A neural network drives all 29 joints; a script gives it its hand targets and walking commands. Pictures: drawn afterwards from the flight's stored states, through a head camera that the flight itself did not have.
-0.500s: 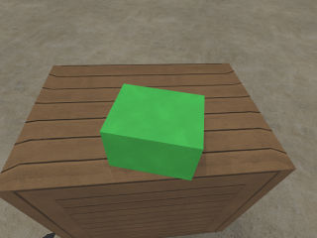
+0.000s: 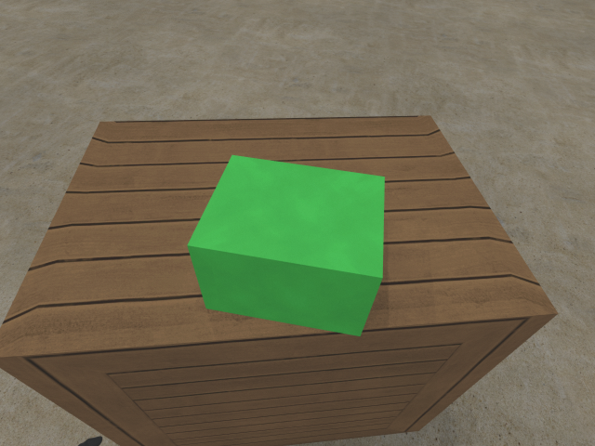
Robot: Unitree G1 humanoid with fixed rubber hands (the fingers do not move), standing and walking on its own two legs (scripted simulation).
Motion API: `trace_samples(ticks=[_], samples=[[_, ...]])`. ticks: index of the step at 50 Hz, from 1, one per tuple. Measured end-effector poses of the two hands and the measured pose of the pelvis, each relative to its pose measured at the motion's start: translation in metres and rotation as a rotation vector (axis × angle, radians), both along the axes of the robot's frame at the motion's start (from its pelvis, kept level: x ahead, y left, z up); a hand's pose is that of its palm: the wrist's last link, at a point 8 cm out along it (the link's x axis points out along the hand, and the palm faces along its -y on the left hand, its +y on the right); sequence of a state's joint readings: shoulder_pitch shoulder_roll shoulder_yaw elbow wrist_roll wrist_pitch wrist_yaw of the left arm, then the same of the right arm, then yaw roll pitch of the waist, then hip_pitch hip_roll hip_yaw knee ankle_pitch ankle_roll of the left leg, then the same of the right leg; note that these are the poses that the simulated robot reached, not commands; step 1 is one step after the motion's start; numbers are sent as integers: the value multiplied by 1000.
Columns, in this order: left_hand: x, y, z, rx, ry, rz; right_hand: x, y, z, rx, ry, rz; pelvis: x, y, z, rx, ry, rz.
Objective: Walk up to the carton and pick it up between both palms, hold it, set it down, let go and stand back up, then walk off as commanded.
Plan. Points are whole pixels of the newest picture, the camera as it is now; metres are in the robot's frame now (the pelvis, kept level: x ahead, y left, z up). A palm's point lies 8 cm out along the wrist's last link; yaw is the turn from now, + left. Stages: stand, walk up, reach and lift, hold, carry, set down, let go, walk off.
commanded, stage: reach and lift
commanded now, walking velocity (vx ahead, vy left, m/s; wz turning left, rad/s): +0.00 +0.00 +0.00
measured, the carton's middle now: (294, 243) +0.40 +0.02 +0.06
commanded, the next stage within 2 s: none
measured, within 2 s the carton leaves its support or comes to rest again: neither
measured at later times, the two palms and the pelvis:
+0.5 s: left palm (78, 443) +0.16 +0.29 -0.06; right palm out of the picture +0.13 -0.30 -0.04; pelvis -0.01 +0.00 +0.01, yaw -1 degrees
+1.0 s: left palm out of the picture +0.12 +0.27 +0.00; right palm out of the picture +0.10 -0.24 +0.05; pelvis -0.06 +0.02 +0.02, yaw -3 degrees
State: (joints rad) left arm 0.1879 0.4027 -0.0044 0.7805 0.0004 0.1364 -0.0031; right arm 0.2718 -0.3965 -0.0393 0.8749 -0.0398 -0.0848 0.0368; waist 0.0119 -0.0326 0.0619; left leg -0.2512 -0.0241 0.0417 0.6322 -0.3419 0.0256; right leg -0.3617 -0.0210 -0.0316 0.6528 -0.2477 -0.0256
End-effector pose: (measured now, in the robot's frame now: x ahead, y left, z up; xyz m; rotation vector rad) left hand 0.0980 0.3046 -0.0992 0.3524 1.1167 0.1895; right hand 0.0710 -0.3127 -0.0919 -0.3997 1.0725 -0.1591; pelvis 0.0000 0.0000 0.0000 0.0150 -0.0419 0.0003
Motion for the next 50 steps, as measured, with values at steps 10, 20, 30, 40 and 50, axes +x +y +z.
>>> trace_samples(ticks=[10,20,30,40,50], samples=[[45,-11,33,49,-20,94,56,4,-21,95,-142,25,2,-6,-6,13,2,-21],[70,-16,40,-47,-217,97,68,6,24,20,-315,-29,-3,-11,0,16,-23,-24],[46,-19,59,-73,-282,-15,40,37,59,54,-414,-15,-20,15,10,-22,-94,-28],[21,-5,104,40,-360,-48,31,72,55,193,-477,-14,-41,29,13,-31,-126,-41],[24,-36,96,-175,-475,-37,28,69,141,66,-660,-90,-60,17,16,-11,-130,-48]])
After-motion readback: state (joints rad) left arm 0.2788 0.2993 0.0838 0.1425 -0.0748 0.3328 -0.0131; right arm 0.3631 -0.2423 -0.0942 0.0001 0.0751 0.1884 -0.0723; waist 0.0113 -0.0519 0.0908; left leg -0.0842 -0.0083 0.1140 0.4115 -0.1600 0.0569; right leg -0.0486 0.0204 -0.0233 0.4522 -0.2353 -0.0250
